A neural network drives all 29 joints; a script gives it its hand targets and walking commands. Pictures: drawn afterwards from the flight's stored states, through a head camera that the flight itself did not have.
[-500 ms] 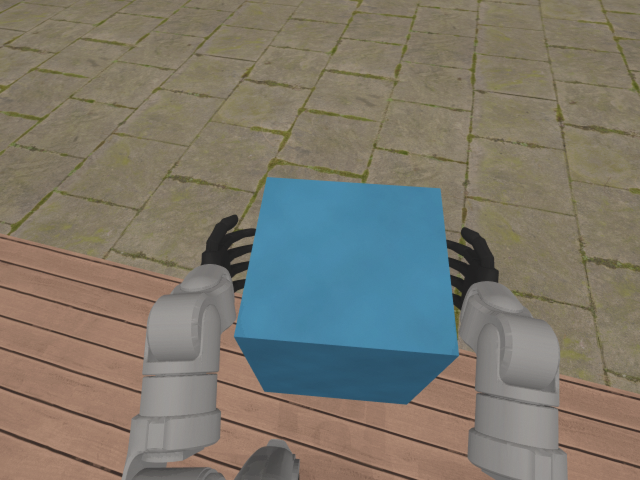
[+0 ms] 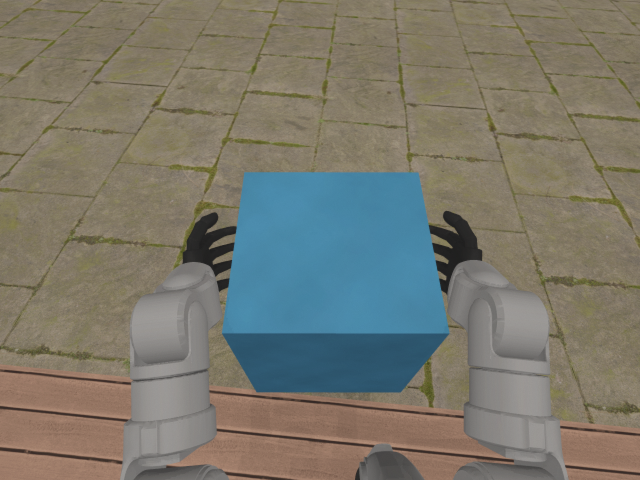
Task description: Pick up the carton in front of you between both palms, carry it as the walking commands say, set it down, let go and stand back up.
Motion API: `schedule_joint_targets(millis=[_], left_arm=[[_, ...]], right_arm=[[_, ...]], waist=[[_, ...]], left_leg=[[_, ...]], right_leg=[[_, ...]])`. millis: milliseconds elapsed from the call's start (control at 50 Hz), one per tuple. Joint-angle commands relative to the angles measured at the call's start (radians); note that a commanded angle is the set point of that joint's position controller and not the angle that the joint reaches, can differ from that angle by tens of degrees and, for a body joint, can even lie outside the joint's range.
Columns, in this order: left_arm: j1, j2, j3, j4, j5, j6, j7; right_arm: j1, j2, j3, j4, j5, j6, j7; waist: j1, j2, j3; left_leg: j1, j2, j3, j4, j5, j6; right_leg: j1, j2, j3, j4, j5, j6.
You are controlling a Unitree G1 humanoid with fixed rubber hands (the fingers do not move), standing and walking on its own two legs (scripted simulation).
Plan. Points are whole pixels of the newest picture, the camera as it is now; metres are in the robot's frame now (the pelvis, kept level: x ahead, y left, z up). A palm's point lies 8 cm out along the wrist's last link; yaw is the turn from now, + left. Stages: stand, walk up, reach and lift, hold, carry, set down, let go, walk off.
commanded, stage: carry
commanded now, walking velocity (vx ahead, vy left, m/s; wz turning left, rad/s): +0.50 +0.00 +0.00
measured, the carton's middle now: (329, 292) +0.35 -0.02 +0.02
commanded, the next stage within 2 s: none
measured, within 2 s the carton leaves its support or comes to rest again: neither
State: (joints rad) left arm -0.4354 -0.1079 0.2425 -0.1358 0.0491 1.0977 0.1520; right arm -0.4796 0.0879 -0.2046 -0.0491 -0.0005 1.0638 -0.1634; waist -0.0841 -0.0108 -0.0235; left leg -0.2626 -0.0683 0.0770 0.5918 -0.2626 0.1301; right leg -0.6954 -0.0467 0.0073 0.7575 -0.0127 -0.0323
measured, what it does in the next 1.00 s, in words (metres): goes down: right foot 0.05 m lower, then left foot 0.03 m lower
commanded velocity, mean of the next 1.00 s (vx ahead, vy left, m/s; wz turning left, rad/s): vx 0.50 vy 0.00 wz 0.00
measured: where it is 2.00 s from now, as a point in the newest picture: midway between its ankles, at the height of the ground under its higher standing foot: (311, 287)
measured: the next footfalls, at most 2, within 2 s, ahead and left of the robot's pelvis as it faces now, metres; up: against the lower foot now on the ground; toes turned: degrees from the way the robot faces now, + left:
right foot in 0.14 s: +0.27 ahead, -0.09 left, -0.05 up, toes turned -2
left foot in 0.66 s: +0.57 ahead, +0.06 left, -0.09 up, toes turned +3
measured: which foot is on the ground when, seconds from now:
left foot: down 0.00-0.16, up 0.18-0.64, down 0.66-1.00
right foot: up 0.00-0.12, down 0.14-0.68, up 0.70-1.00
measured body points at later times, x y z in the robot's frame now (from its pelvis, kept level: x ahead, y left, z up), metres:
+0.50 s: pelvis +0.29 -0.04 -0.05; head +0.34 -0.05 +0.40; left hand +0.61 +0.14 +0.02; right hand +0.64 -0.17 +0.02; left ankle +0.39 +0.11 -0.73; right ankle +0.24 -0.09 -0.78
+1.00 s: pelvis +0.57 +0.00 -0.08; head +0.61 +0.00 +0.37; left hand +0.93 +0.13 +0.00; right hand +0.91 -0.18 +0.01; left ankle +0.53 +0.05 -0.81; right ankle +0.69 -0.16 -0.75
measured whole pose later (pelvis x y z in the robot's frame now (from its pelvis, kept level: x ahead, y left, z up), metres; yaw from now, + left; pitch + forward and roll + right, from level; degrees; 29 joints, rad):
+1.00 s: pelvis +0.57 +0.00 -0.08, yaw +0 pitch +5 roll -1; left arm -0.44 -0.11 0.24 -0.12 0.05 1.10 0.15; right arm -0.47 0.08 -0.22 -0.06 0.00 1.08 -0.16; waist -0.07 -0.01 -0.01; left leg -0.27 -0.05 0.08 0.50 -0.30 0.13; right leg -0.75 -0.07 -0.01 0.94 -0.22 -0.01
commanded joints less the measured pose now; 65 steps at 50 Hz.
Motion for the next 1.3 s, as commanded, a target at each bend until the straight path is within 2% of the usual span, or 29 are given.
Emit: schedule_joint_targets(millis=[0, 60, 100, 120, 140, 160, 180, 220, 240, 320, 440, 560, 600, 640, 660, 680, 700, 720, 800, 900, 1060, 1120, 1140, 1160, 1180, 1200, 1220, 1240, 1280], left_arm=[[-0.593, -0.768, -0.664, -0.041, -0.212, -0.024, -0.079], [-0.557, -0.727, -0.632, 0.002, -0.184, -0.008, -0.083], [-0.511, -0.702, -0.606, 0.044, -0.17, -0.003, -0.083], [-0.506, -0.693, -0.59, 0.062, -0.158, -0.001, -0.084], [-0.482, -0.667, -0.565, 0.103, -0.146, -0.001, -0.082], [-0.521, -0.663, -0.569, 0.102, -0.16, -0.005, -0.075], [-0.512, -0.717, -0.591, 0.093, -0.187, -0.009, -0.078], [-0.619, -0.828, -0.644, 0.043, -0.251, -0.025, -0.101], [-0.699, -0.886, -0.687, 0.004, -0.289, -0.041, -0.114], [-0.799, -0.976, -0.781, -0.082, -0.381, -0.094, -0.142], [-0.657, -0.904, -0.805, -0.078, -0.387, -0.107, -0.143], [-0.613, -0.812, -0.779, -0.065, -0.376, -0.076, -0.125], [-0.602, -0.784, -0.761, -0.033, -0.364, -0.058, -0.118], [-0.619, -0.76, -0.738, -0.004, -0.359, -0.036, -0.11], [-0.644, -0.744, -0.722, 0.001, -0.353, -0.024, -0.105], [-0.634, -0.749, -0.709, 0.026, -0.353, -0.005, -0.1], [-0.62, -0.738, -0.692, 0.012, -0.348, 0.003, -0.091], [-0.664, -0.763, -0.68, -0.002, -0.338, 0.007, -0.086], [-0.68, -0.837, -0.63, 0.013, -0.269, 0.0, -0.087], [-0.675, -0.86, -0.66, -0.032, -0.235, -0.031, -0.085], [-0.61, -0.774, -0.68, -0.048, -0.232, -0.017, -0.084], [-0.563, -0.761, -0.664, 0.01, -0.223, -0.008, -0.094], [-0.55, -0.764, -0.657, 0.027, -0.217, -0.008, -0.098], [-0.515, -0.752, -0.638, 0.051, -0.21, -0.007, -0.099], [-0.573, -0.731, -0.633, 0.045, -0.213, -0.012, -0.096], [-0.537, -0.771, -0.642, 0.055, -0.224, -0.013, -0.1], [-0.58, -0.808, -0.661, 0.019, -0.25, -0.021, -0.108], [-0.633, -0.853, -0.685, -0.011, -0.277, -0.027, -0.117], [-0.735, -0.913, -0.731, -0.078, -0.326, -0.044, -0.129]], right_arm=[[-0.596, 0.857, 0.703, -0.114, 0.311, -0.004, 0.132], [-0.567, 0.834, 0.69, -0.061, 0.288, 0.006, 0.132], [-0.562, 0.833, 0.672, -0.022, 0.271, 0.013, 0.129], [-0.563, 0.817, 0.654, -0.004, 0.26, 0.014, 0.126], [-0.576, 0.821, 0.641, 0.021, 0.256, 0.02, 0.122], [-0.55, 0.84, 0.632, 0.031, 0.25, 0.027, 0.117], [-0.584, 0.847, 0.644, -0.008, 0.248, 0.028, 0.11], [-0.645, 0.905, 0.624, -0.024, 0.237, 0.01, 0.11], [-0.657, 0.932, 0.617, -0.036, 0.225, -0.004, 0.113], [-0.647, 0.971, 0.659, -0.076, 0.223, -0.052, 0.115], [-0.532, 0.868, 0.672, -0.141, 0.185, -0.074, 0.094], [-0.505, 0.747, 0.643, -0.175, 0.157, -0.031, 0.086], [-0.491, 0.703, 0.613, -0.156, 0.143, -0.009, 0.083], [-0.462, 0.662, 0.57, -0.111, 0.12, 0.014, 0.079], [-0.453, 0.634, 0.545, -0.092, 0.111, 0.023, 0.076], [-0.456, 0.614, 0.533, -0.062, 0.112, 0.031, 0.069], [-0.442, 0.646, 0.544, -0.058, 0.139, 0.038, 0.067], [-0.49, 0.704, 0.563, -0.09, 0.174, 0.039, 0.076], [-0.715, 0.873, 0.67, -0.15, 0.297, 0.022, 0.119], [-0.751, 0.928, 0.725, -0.171, 0.357, -0.005, 0.141], [-0.595, 0.848, 0.694, -0.114, 0.297, 0.008, 0.132], [-0.553, 0.836, 0.673, -0.065, 0.259, 0.018, 0.133], [-0.553, 0.834, 0.67, -0.056, 0.249, 0.019, 0.133], [-0.566, 0.833, 0.666, -0.05, 0.244, 0.024, 0.134], [-0.556, 0.854, 0.663, -0.049, 0.236, 0.026, 0.133], [-0.58, 0.857, 0.665, -0.065, 0.237, 0.025, 0.13], [-0.621, 0.887, 0.669, -0.087, 0.249, 0.021, 0.129], [-0.643, 0.91, 0.666, -0.09, 0.252, 0.014, 0.13], [-0.668, 0.939, 0.673, -0.115, 0.252, -0.001, 0.129]], waist=[[-0.04, 0.092, -0.404], [-0.016, 0.115, -0.344], [0.059, 0.072, -0.368], [0.097, 0.013, -0.413], [0.101, -0.126, -0.49], [0.142, -0.323, -0.618], [0.161, -0.245, -0.601], [0.156, -0.04, -0.472], [0.14, -0.004, -0.454], [0.122, -0.066, -0.47], [0.178, -0.081, -0.474], [0.22, -0.083, -0.377], [0.186, -0.083, -0.359], [0.099, -0.041, -0.402], [0.059, 0.082, -0.5], [0.027, 0.289, -0.611], [0.003, 0.262, -0.65], [0.006, 0.121, -0.534], [0.054, 0.054, -0.441], [0.033, 0.089, -0.444], [-0.003, 0.135, -0.384], [0.064, 0.133, -0.423], [0.099, 0.085, -0.485], [0.122, -0.041, -0.556], [0.125, -0.302, -0.622], [0.134, -0.251, -0.595], [0.132, -0.195, -0.543], [0.123, -0.08, -0.498], [0.106, -0.033, -0.483]], left_leg=[[0.374, 0.18, -0.202, -0.001, 0.589, 0.071], [0.291, 0.182, -0.186, 0.068, 0.496, 0.04], [0.201, 0.146, -0.108, 0.274, 0.547, -0.01], [0.057, 0.124, -0.07, 0.436, 0.367, -0.036], [-0.205, 0.063, -0.034, 0.625, -0.211, -0.071], [-0.481, -0.027, -0.065, 0.886, -0.393, -0.113], [-0.566, 0.02, -0.093, 0.91, -0.346, -0.096], [-0.559, 0.065, -0.108, 0.806, -0.246, -0.082], [-0.517, 0.089, -0.12, 0.732, -0.217, -0.08], [-0.438, 0.117, -0.095, 0.535, -0.112, -0.1], [-0.546, 0.099, -0.049, 0.292, 0.152, -0.096], [-0.409, 0.045, 0.001, -0.067, 0.397, -0.064], [-0.213, 0.033, 0.013, -0.161, 0.45, -0.036], [0.096, 0.033, 0.062, -0.2, 0.494, -0.03], [0.414, 0.235, -0.154, -0.041, 0.778, 0.033], [0.702, 0.46, -0.527, -0.015, 0.779, 0.199], [0.709, 0.459, -0.645, -0.084, 0.388, 0.238], [0.582, 0.369, -0.575, -0.143, 0.217, 0.175], [0.274, 0.332, -0.455, -0.211, 0.171, 0.132], [0.328, 0.3, -0.337, -0.21, 0.378, 0.137], [0.413, 0.231, -0.162, -0.131, 0.657, 0.049], [0.31, 0.2, -0.053, 0.052, 0.791, -0.035], [0.179, 0.178, -0.015, 0.205, 0.643, -0.066], [-0.024, 0.139, 0.013, 0.374, 0.244, -0.102], [-0.349, -0.012, -0.027, 0.642, -0.252, -0.136], [-0.456, 0.026, -0.098, 0.726, -0.257, -0.12], [-0.499, 0.056, -0.107, 0.733, -0.216, -0.105], [-0.493, 0.087, -0.101, 0.69, -0.17, -0.106], [-0.413, 0.123, -0.095, 0.558, -0.129, -0.117]], right_leg=[[0.011, 0.057, -0.072, -0.197, 0.179, -0.018], [0.161, 0.058, -0.089, -0.325, 0.257, -0.054], [0.417, 0.064, -0.132, -0.405, 0.302, -0.071], [0.623, -0.002, -0.08, -0.329, 0.387, -0.062], [0.884, -0.222, 0.161, -0.106, 0.813, -0.122], [1.116, -0.371, 0.508, -0.18, 0.496, -0.303], [1.056, -0.346, 0.585, -0.269, 0.074, -0.31], [0.839, -0.269, 0.483, -0.322, -0.013, -0.248], [0.751, -0.261, 0.425, -0.334, 0.006, -0.235], [0.666, -0.217, 0.315, -0.358, 0.09, -0.214], [0.859, -0.146, 0.189, -0.271, 0.464, -0.163], [0.853, -0.078, 0.109, -0.208, 0.345, -0.138], [0.755, -0.068, 0.074, -0.14, 0.346, -0.113], [0.609, -0.022, -0.013, 0.07, 0.339, -0.065], [0.351, -0.002, -0.021, 0.307, 0.008, -0.014], [0.014, 0.124, -0.028, 0.624, -0.58, 0.047], [-0.114, 0.109, 0.021, 0.71, -0.607, 0.012], [-0.135, 0.076, 0.027, 0.651, -0.537, -0.008], [-0.049, -0.006, 0.022, 0.491, -0.406, 0.011], [-0.125, -0.019, -0.024, 0.3, -0.276, 0.029], [-0.003, 0.039, -0.113, -0.135, -0.021, -0.014], [0.37, 0.099, -0.192, -0.344, 0.066, -0.039], [0.604, 0.052, -0.14, -0.34, 0.063, -0.046], [0.828, -0.162, 0.129, -0.264, 0.2, -0.071], [1.074, -0.36, 0.522, -0.315, 0.159, -0.231], [1.056, -0.33, 0.551, -0.359, 0.011, -0.242], [1.0, -0.289, 0.484, -0.367, -0.001, -0.219], [0.925, -0.278, 0.399, -0.372, 0.104, -0.197], [0.823, -0.256, 0.271, -0.392, 0.244, -0.163]])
